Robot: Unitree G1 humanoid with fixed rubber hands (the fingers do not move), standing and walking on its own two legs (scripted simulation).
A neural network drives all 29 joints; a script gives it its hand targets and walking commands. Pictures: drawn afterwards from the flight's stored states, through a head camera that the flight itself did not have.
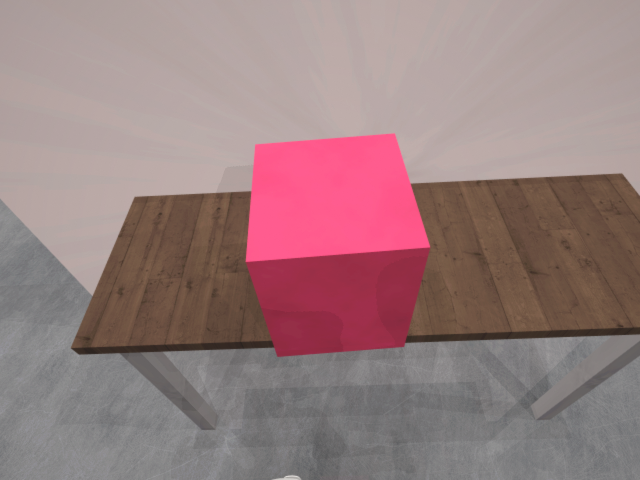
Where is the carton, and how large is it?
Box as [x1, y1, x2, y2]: [246, 133, 429, 356]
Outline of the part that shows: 394,133 255,144 246,263 277,356 403,346 429,250 429,245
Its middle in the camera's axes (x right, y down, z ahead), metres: +0.02 +0.01 +0.58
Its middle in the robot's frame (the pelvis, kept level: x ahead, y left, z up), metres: +0.44 +0.01 +0.01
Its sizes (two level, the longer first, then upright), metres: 0.210 0.200 0.250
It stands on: a table, 0.64 m high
